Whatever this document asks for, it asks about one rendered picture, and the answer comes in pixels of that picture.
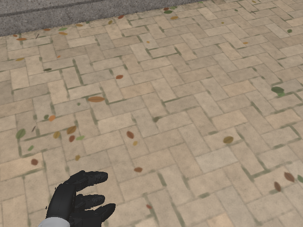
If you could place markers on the left robot hand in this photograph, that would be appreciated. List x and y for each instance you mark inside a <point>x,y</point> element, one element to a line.
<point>66,204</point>

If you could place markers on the left robot forearm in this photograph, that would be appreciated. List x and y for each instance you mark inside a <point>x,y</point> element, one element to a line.
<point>54,222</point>

